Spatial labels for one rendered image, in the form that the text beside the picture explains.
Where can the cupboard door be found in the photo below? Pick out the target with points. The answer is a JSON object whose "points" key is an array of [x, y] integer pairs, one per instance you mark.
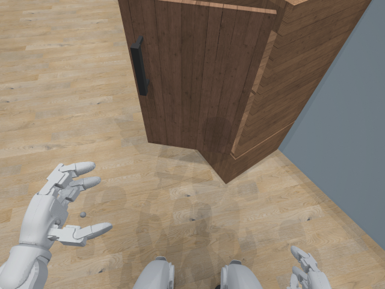
{"points": [[201, 59]]}

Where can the robot thigh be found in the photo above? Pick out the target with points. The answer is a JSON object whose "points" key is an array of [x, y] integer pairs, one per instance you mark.
{"points": [[158, 274], [236, 276]]}

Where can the robot left forearm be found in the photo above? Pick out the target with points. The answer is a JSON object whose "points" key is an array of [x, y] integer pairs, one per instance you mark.
{"points": [[26, 267]]}

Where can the left robot hand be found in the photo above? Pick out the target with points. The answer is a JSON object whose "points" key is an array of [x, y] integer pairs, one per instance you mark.
{"points": [[38, 226]]}

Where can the handle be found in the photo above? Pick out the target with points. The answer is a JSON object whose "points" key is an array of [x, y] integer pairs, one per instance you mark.
{"points": [[139, 66]]}

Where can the left robot thigh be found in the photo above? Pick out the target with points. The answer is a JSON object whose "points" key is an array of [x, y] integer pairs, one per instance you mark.
{"points": [[158, 274]]}

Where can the right robot thigh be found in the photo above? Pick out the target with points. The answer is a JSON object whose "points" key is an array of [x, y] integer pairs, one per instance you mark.
{"points": [[236, 276]]}

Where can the right robot hand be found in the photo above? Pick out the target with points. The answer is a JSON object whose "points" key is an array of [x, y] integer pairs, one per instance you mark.
{"points": [[311, 277]]}

